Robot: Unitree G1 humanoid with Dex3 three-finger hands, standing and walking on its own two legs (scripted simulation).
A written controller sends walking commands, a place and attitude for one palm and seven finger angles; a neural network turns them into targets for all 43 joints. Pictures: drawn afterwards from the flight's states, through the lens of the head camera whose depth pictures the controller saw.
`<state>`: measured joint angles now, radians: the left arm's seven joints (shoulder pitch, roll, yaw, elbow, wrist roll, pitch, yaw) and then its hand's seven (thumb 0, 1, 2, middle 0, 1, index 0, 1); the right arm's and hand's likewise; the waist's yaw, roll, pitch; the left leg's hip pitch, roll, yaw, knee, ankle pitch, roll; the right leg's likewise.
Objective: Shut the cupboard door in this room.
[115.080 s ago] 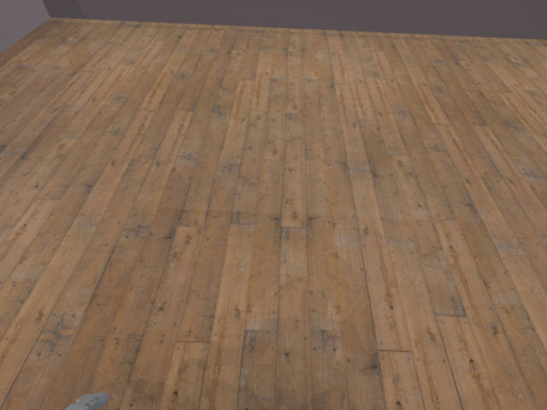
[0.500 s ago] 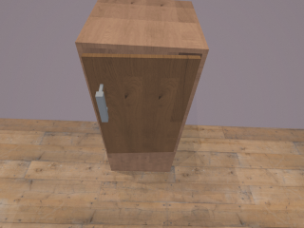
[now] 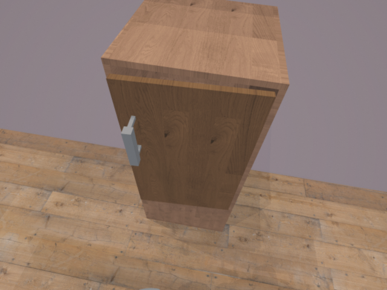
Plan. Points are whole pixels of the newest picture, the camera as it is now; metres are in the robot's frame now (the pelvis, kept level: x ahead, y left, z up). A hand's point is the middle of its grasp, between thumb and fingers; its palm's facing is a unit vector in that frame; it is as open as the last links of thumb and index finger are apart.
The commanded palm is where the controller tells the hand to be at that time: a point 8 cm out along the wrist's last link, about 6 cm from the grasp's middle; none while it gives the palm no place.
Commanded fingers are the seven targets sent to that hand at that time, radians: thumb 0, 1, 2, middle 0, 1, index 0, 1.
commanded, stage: come to a stop and stand still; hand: left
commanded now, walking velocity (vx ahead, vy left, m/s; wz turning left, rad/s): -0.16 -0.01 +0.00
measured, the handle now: (133, 141) +0.45 +0.20 -0.01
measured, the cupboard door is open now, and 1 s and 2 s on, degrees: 3 3 3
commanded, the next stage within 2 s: none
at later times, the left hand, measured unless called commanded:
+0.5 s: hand out of the picture +0.00 +0.17 -0.17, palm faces +0.07 -0.98 -0.18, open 7.3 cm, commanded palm none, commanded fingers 0.00 0.90 0.90 -0.20 -0.30 -0.20 -0.30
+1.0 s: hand out of the picture -0.09 +0.19 -0.16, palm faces +0.05 -0.98 -0.20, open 7.4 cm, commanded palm none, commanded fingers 0.00 0.90 0.90 -0.20 -0.30 -0.20 -0.30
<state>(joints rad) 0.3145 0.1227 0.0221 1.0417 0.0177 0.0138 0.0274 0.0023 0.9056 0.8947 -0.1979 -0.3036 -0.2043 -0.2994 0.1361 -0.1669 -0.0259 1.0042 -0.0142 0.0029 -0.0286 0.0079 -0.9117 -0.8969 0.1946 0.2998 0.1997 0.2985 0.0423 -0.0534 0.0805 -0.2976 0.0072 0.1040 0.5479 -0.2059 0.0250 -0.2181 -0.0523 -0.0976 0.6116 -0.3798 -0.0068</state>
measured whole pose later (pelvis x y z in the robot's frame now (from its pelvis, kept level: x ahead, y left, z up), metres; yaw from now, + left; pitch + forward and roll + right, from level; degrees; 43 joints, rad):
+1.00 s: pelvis -0.09 +0.02 +0.01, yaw +1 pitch -3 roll +0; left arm 0.34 0.16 0.00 1.03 0.02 0.01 0.02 0.00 0.91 0.90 -0.20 -0.30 -0.20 -0.30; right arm 0.34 -0.15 0.00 1.03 -0.03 0.02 -0.01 0.01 -0.91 -0.90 0.20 0.30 0.20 0.30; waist -0.01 0.01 0.00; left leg -0.30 -0.02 0.06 0.49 -0.17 0.05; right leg -0.28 -0.03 -0.04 0.53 -0.26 -0.01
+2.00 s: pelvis -0.24 +0.04 +0.01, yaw +2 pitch -3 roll -1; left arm 0.39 0.14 0.04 1.06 0.02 0.03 0.02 0.00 0.90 0.90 -0.20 -0.30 -0.20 -0.30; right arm 0.39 -0.11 -0.02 1.07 -0.03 0.01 -0.03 0.01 -0.92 -0.90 0.20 0.30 0.20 0.30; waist 0.00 -0.06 -0.03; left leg -0.24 -0.02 0.04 0.52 -0.25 0.05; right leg -0.35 0.01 -0.04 0.64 -0.35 -0.03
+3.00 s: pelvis -0.20 +0.04 +0.01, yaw -1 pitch -1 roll +1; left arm 0.30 0.14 0.00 1.10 0.01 -0.02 0.03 0.00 0.91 0.89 -0.20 -0.30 -0.20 -0.30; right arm 0.19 -0.15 0.01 1.10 -0.01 -0.02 -0.04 0.00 -0.94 -0.90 0.20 0.30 0.20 0.30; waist 0.01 -0.04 0.03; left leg -0.25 0.01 0.08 0.46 -0.20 0.01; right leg -0.05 -0.02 -0.04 0.42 -0.36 0.00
